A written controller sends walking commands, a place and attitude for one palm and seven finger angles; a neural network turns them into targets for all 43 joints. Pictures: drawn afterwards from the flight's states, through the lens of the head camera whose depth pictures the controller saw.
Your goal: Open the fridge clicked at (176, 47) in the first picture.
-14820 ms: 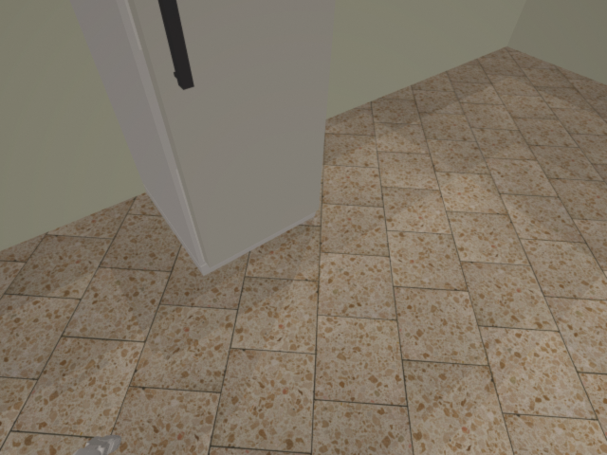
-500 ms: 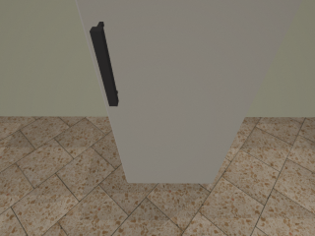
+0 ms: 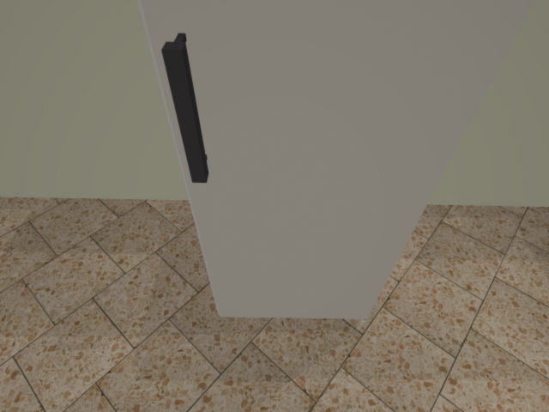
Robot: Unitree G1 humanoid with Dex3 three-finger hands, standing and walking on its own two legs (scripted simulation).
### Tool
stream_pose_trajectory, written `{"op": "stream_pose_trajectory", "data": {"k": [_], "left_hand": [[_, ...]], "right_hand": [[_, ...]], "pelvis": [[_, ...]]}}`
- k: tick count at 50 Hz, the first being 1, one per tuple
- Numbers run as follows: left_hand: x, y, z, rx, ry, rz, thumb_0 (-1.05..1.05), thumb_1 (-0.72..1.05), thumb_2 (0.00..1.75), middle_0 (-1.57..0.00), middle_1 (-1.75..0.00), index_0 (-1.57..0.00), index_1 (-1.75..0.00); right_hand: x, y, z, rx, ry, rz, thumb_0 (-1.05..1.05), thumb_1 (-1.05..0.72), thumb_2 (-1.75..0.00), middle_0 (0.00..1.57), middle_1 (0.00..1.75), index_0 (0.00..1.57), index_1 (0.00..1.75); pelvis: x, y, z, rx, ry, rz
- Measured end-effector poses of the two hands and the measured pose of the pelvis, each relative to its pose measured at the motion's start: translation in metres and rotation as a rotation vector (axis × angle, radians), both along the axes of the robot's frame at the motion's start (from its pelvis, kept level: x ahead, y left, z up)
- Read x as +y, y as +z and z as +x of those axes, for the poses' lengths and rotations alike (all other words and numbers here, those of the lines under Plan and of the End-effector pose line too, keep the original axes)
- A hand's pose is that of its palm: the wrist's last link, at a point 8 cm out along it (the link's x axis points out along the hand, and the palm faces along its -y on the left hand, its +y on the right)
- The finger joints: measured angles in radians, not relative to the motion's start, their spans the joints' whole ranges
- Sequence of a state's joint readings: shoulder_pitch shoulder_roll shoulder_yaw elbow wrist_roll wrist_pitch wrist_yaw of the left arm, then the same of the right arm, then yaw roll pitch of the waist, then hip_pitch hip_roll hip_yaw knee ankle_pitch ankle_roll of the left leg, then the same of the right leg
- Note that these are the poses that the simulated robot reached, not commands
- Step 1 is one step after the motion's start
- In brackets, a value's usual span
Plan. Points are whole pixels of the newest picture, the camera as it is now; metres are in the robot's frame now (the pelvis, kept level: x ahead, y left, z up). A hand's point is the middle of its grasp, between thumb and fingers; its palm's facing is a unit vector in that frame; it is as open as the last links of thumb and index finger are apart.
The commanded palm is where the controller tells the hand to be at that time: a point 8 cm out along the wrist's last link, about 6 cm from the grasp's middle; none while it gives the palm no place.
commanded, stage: look again from close up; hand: left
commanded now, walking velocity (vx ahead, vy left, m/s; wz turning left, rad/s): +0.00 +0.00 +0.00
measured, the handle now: (191, 115) +0.52 +0.18 +0.17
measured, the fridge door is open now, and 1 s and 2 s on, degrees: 0 0 0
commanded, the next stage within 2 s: raise the hand to about handle height in 0.92 s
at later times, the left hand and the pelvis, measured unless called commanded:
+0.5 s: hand out of the picture +0.00 +0.18 -0.17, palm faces +0.03 -0.98 -0.19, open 7.4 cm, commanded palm none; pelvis +0.00 +0.01 +0.00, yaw +0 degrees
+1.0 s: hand out of the picture +0.00 +0.18 -0.17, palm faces +0.04 -0.98 -0.19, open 7.4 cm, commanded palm none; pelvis +0.00 +0.01 +0.00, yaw +0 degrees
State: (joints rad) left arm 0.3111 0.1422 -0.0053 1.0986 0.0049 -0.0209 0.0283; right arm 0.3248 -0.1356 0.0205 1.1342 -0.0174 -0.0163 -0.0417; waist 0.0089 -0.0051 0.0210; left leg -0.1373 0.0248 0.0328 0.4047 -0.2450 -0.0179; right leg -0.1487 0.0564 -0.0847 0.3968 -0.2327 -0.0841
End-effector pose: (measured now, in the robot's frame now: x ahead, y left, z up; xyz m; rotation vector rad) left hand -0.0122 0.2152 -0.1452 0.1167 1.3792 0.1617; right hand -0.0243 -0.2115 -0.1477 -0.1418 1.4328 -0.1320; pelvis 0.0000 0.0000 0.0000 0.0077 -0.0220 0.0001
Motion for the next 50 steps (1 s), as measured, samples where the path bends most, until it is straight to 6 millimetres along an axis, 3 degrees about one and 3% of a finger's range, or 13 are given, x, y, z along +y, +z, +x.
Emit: {"op": "stream_pose_trajectory", "data": {"k": [32, 50], "left_hand": [[0.019, 0.001, 0.013, -0.013, -0.014, 0.013, 0.0, 0.91, 0.9, -0.2, -0.3, -0.2, -0.3], [0.015, 0.001, 0.007, -0.001, -0.011, 0.013, 0.0, 0.91, 0.9, -0.2, -0.3, -0.2, -0.3]], "right_hand": [[0.007, 0.001, 0.023, -0.041, 0.017, -0.012, 0.0, -0.91, -0.9, 0.2, 0.3, 0.2, 0.3], [0.002, 0.001, 0.021, -0.028, 0.025, -0.013, 0.0, -0.91, -0.9, 0.2, 0.3, 0.2, 0.3]], "pelvis": [[0.013, 0.0, 0.005, 0.002, -0.002, 0.004], [0.008, 0.001, 0.003, 0.003, 0.002, 0.004]]}}
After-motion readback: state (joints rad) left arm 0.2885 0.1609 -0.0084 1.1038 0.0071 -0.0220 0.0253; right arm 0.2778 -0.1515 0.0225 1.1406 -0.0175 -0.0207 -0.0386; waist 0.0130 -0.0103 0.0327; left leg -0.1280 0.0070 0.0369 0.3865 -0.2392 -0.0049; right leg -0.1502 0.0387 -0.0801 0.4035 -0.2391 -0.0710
